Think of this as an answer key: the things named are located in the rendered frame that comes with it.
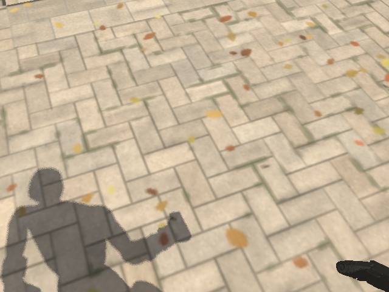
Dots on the right robot hand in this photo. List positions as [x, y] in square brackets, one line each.
[372, 272]

